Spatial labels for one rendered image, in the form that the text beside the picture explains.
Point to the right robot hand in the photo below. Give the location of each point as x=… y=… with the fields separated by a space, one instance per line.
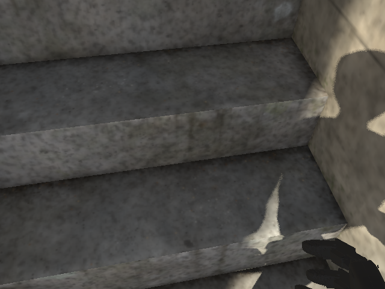
x=363 y=273

